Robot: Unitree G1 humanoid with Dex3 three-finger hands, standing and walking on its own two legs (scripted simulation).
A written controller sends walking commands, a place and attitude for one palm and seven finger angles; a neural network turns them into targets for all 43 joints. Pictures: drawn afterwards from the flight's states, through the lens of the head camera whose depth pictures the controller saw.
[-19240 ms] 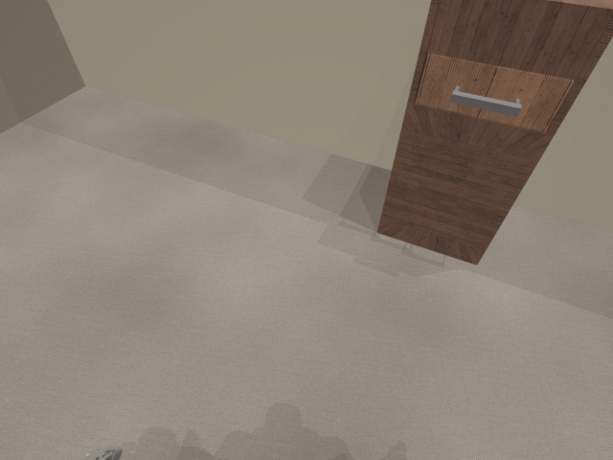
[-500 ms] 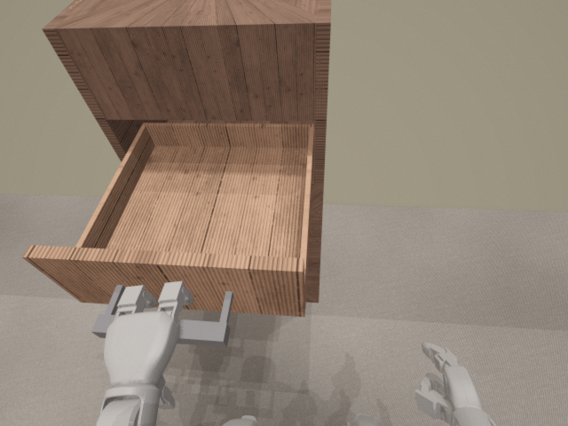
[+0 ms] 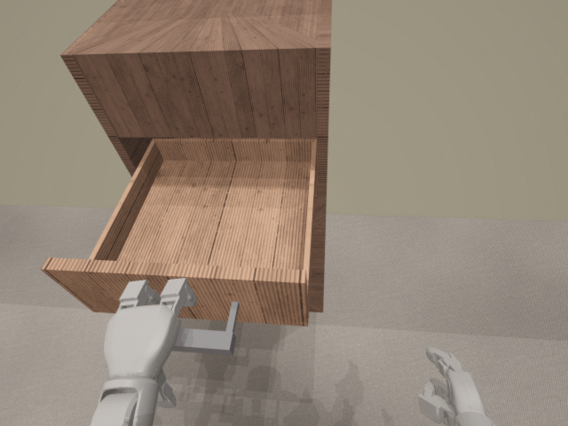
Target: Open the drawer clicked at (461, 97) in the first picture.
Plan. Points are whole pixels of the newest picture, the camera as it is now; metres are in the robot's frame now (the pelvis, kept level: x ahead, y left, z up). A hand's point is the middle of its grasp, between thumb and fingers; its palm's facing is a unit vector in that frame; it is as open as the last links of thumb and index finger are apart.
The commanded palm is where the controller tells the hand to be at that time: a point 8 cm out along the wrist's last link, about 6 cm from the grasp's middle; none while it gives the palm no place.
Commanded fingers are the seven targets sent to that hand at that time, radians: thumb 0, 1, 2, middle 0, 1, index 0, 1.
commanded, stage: lift the hand off the handle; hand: left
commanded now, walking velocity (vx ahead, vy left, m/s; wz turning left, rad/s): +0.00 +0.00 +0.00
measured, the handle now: (176, 322) +0.26 +0.20 -0.02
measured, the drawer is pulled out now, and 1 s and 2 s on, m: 0.30 0.30 0.30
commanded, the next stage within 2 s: draw the hand back to the body in 0.92 s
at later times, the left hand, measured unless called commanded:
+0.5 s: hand (148, 311) +0.23 +0.20 +0.09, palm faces +0.12 -0.12 -0.99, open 13.6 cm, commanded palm +0.20 +0.19 +0.14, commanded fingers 0.00 -0.50 0.30 -0.30 -1.20 -0.30 -1.20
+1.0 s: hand (121, 301) +0.22 +0.21 +0.13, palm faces +0.08 -0.13 -0.99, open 13.8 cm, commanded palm +0.19 +0.20 +0.18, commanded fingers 0.00 -0.50 0.30 -0.30 -1.20 -0.30 -1.20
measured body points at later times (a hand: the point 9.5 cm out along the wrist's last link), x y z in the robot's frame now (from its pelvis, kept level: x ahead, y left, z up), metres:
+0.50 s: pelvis +0.01 +0.00 +0.02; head +0.02 -0.05 +0.47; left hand +0.22 +0.20 +0.14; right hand +0.24 -0.20 -0.08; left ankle -0.02 +0.13 -0.70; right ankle +0.03 -0.11 -0.70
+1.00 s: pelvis +0.01 +0.00 +0.04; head +0.00 -0.05 +0.48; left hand +0.21 +0.21 +0.18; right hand +0.24 -0.20 -0.06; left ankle -0.01 +0.13 -0.70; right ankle +0.03 -0.11 -0.70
